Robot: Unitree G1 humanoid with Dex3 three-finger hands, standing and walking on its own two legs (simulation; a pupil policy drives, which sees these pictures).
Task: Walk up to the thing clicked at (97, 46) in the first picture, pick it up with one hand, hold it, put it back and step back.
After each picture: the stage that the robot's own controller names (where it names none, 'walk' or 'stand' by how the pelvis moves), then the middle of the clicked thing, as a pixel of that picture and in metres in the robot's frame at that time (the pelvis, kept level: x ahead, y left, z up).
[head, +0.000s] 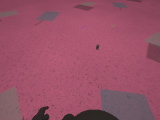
stand; (97, 47) +1.62 -0.19 -0.72
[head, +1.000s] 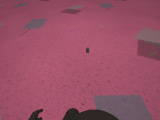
walk; (87, 50) +1.49 +0.15 -0.70
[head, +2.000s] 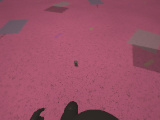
walk; (75, 63) +0.97 +0.29 -0.72
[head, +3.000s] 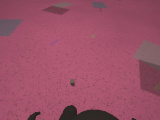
walk; (72, 82) +0.58 +0.22 -0.70
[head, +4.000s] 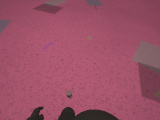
stand; (68, 94) +0.38 +0.19 -0.70
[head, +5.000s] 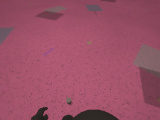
stand; (68, 101) +0.33 +0.21 -0.72
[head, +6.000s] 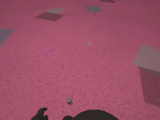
stand; (69, 101) +0.34 +0.21 -0.73
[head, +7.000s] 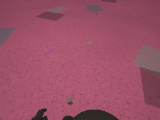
stand; (69, 101) +0.34 +0.21 -0.73
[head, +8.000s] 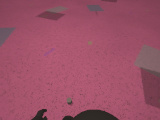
stand; (69, 101) +0.33 +0.21 -0.73
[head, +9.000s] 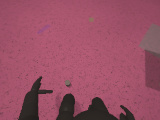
go down; (67, 83) +0.38 +0.20 -0.61
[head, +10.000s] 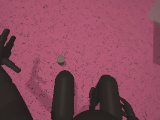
go down; (60, 60) +0.43 +0.22 -0.30
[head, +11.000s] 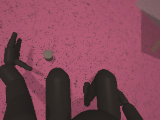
close in; (48, 55) +0.42 +0.24 -0.26
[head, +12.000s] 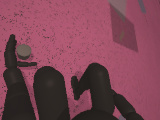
close; (24, 52) +0.42 +0.27 -0.22
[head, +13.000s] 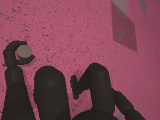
lift; (24, 53) +0.40 +0.26 -0.23
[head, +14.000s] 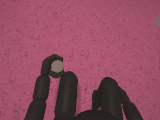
lift; (58, 67) +0.32 +0.22 -0.05
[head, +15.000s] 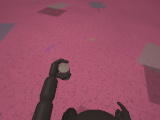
hold; (64, 72) +0.33 +0.16 +0.06
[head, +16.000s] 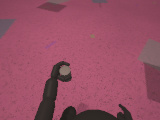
hold; (66, 74) +0.32 +0.16 +0.01
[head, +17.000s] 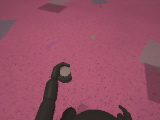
hold; (66, 75) +0.32 +0.16 +0.01
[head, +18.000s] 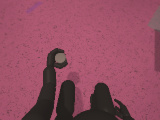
crouch; (61, 60) +0.41 +0.18 -0.07
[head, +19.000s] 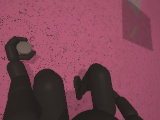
lower; (26, 50) +0.43 +0.26 -0.22
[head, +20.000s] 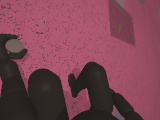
lower; (15, 48) +0.43 +0.28 -0.23
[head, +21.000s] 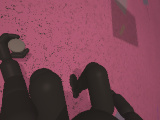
lower; (17, 48) +0.43 +0.28 -0.23
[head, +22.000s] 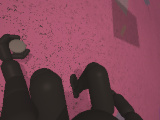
lower; (18, 48) +0.43 +0.28 -0.23
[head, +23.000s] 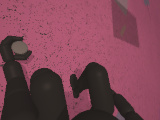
rest; (20, 50) +0.43 +0.27 -0.23
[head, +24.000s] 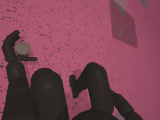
open; (23, 50) +0.43 +0.26 -0.24
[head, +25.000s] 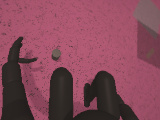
stand; (55, 55) +0.44 +0.22 -0.27
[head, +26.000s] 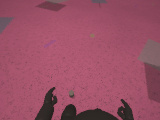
stand; (71, 94) +0.38 +0.15 -0.64
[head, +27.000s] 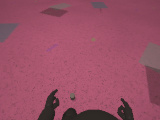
stand; (72, 96) +0.38 +0.16 -0.67
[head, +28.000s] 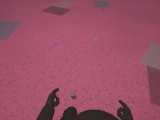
stand; (73, 95) +0.39 +0.16 -0.67
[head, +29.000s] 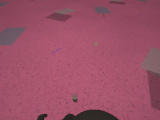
walk; (74, 98) +0.39 +0.16 -0.72
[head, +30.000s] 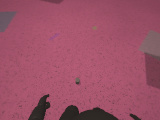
walk; (77, 81) +0.51 +0.12 -0.70
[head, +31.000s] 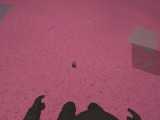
walk; (74, 64) +0.79 +0.19 -0.70
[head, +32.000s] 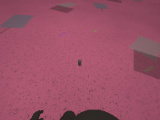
stand; (79, 62) +1.04 +0.16 -0.71
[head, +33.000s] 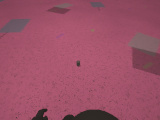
stand; (78, 63) +1.03 +0.19 -0.73
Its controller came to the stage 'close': yes
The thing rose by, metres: 0.72
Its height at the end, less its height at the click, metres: +0.00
